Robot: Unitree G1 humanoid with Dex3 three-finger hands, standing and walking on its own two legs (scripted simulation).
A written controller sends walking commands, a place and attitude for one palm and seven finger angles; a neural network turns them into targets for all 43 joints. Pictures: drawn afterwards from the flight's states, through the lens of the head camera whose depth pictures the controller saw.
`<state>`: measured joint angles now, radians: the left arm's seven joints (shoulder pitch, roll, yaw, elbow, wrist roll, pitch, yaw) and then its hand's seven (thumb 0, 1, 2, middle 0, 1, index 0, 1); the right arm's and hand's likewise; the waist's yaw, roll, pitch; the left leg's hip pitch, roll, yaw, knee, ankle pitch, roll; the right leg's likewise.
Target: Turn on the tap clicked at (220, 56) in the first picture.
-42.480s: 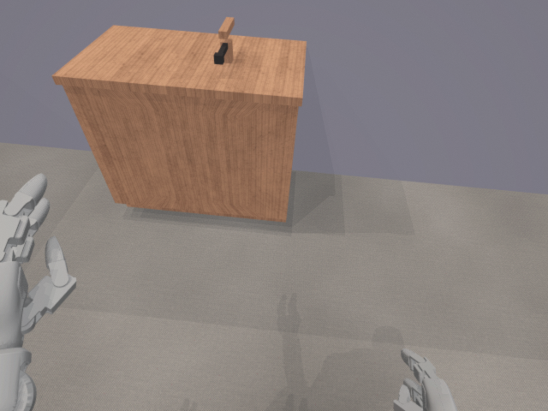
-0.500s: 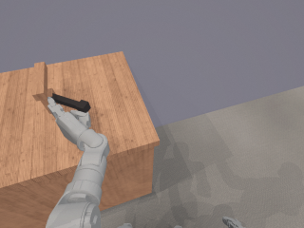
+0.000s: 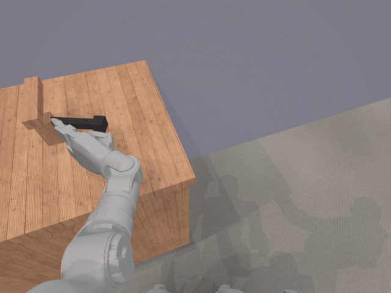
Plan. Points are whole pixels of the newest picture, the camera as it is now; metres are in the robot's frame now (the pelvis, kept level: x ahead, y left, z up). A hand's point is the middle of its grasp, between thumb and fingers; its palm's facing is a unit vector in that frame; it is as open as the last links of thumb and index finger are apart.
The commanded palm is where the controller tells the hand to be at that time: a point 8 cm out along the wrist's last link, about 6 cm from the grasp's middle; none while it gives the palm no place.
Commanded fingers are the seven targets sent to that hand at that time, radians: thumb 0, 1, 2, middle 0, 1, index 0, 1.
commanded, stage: push the lever round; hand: left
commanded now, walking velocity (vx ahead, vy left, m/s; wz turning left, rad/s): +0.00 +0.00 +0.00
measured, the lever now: (99, 124) +0.47 +0.21 +0.06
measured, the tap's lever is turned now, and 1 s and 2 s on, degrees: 67 80 80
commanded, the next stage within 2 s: lift the hand up off the lever in 0.32 s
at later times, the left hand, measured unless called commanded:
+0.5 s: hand (106, 127) +0.47 +0.19 +0.06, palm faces +0.83 -0.55 -0.14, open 8.0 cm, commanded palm +0.41 +0.20 +0.06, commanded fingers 0.00 0.90 0.90 -0.15 -0.15 -0.15 -0.15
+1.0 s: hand (101, 126) +0.46 +0.20 +0.07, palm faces +0.81 -0.58 -0.10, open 7.9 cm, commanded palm +0.40 +0.20 +0.08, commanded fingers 0.00 0.90 0.90 -0.15 -0.15 -0.15 -0.15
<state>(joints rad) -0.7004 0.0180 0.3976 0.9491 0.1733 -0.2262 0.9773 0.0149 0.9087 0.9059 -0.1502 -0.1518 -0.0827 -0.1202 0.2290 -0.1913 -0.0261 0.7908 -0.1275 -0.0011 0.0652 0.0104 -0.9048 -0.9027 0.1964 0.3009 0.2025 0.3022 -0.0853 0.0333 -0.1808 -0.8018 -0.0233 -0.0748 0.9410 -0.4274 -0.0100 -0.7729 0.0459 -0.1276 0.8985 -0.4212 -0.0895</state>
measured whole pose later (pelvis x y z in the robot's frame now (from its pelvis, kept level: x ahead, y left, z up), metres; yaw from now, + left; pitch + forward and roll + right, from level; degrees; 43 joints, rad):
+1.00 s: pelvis +0.02 +0.01 +0.01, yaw +0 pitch +16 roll -2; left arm -0.65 0.02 0.39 0.86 0.14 -0.19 0.91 0.02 0.90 0.90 -0.17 -0.16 -0.14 -0.15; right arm 0.27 -0.20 -0.04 0.77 -0.13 0.02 0.10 0.01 -0.91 -0.90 0.20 0.30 0.20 0.30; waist -0.09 0.04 -0.18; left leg -0.71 -0.02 -0.06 0.89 -0.44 0.01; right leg -0.68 0.05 -0.11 0.83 -0.42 -0.07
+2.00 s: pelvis +0.01 +0.00 +0.03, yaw +0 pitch +10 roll -1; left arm -0.61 0.01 0.34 0.75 0.10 -0.04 0.92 0.02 0.90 0.90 -0.15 -0.15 -0.15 -0.15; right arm 0.22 -0.21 -0.03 0.79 -0.09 0.01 0.06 0.01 -0.91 -0.90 0.20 0.30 0.20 0.30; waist -0.06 0.03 -0.14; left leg -0.56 -0.02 -0.07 0.76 -0.38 0.00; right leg -0.53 0.05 -0.11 0.71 -0.37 -0.08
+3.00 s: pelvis +0.01 +0.00 +0.04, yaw -1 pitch +6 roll +0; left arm -0.50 0.00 0.20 0.51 0.09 0.10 0.78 0.02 0.90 0.90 -0.17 -0.16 -0.14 -0.15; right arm 0.16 -0.19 -0.02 0.76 -0.06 0.06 0.02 0.01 -0.90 -0.90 0.20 0.30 0.20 0.30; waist -0.01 0.02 -0.10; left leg -0.42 -0.03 -0.05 0.66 -0.33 0.00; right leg -0.41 0.04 -0.09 0.64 -0.33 -0.08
